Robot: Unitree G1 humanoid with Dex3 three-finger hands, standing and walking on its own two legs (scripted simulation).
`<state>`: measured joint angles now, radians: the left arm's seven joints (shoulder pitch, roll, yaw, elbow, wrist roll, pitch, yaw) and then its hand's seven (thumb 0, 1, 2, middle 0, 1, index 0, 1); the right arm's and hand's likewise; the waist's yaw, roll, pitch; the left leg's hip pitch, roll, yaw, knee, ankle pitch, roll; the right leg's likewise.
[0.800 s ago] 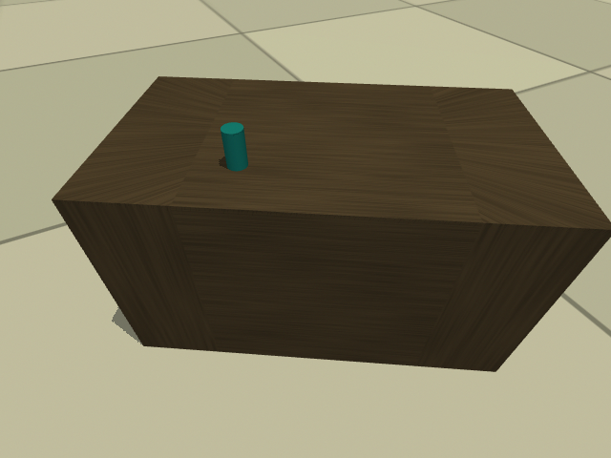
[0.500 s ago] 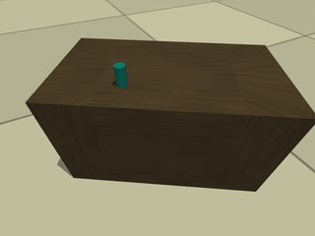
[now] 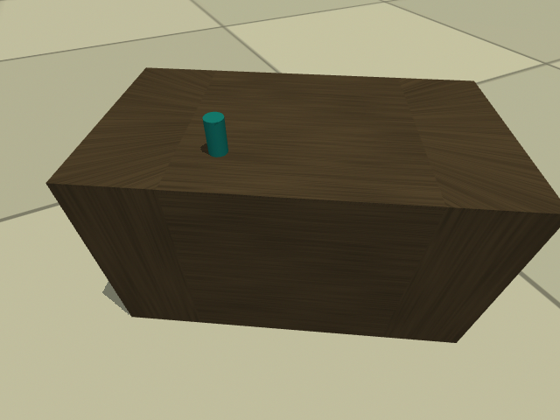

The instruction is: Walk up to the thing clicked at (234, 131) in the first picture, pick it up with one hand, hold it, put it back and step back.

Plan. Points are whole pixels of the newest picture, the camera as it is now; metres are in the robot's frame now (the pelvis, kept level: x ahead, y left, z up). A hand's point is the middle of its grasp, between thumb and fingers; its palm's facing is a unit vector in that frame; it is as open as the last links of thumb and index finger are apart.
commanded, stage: stand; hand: left
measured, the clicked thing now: (216, 135) +0.84 +0.19 -0.03
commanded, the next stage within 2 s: walk up in 0.32 s
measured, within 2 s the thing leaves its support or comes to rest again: neither
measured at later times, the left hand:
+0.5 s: hand out of the picture +0.08 +0.26 -0.16, palm faces -0.07 -0.92 -0.38, open 7.4 cm
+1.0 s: hand out of the picture +0.20 +0.26 -0.17, palm faces -0.04 -0.92 -0.39, open 7.4 cm
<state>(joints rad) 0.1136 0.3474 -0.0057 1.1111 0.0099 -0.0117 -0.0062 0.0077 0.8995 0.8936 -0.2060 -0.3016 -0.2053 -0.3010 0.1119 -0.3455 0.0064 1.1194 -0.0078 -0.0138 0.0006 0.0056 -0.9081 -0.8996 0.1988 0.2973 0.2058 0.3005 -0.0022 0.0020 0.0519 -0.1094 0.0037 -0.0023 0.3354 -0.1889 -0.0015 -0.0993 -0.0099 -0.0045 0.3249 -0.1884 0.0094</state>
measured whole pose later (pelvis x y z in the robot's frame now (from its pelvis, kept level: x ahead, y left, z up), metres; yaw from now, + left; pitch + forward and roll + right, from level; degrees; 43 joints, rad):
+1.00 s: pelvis +0.17 -0.01 -0.03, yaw -2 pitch -4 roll -2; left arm 0.35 0.40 0.05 0.87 0.01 -0.07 0.00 0.01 0.90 0.89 -0.21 -0.30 -0.21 -0.30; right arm 0.15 -0.36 -0.07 0.86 -0.04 0.01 0.09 0.01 -0.91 -0.90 0.20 0.30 0.20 0.30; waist 0.03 0.02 0.14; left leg -0.41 0.02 0.04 0.60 -0.12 0.06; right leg 0.06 0.02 -0.04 0.50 -0.49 -0.01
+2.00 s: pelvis +0.30 +0.05 -0.03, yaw -3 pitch -2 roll +0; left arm 0.15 0.40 0.05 0.93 0.00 0.04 -0.02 0.01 0.90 0.89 -0.21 -0.30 -0.21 -0.30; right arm 0.24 -0.38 -0.01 0.93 -0.02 -0.05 -0.02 0.01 -0.90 -0.90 0.20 0.30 0.21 0.30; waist 0.00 -0.06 0.09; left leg -0.24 0.04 -0.03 0.66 -0.38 -0.03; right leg -0.30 -0.03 0.00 0.67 -0.39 -0.03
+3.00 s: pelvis +0.30 +0.04 +0.00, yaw -4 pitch -2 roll +0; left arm 0.09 0.34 0.03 1.12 0.01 0.01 -0.03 0.01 0.90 0.89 -0.21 -0.30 -0.21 -0.30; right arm 0.13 -0.36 0.00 1.11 -0.01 -0.03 -0.01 0.01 -0.91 -0.90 0.20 0.30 0.21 0.30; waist 0.00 0.00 0.04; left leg -0.09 0.05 -0.02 0.37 -0.24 -0.05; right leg -0.17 -0.03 0.00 0.40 -0.19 0.02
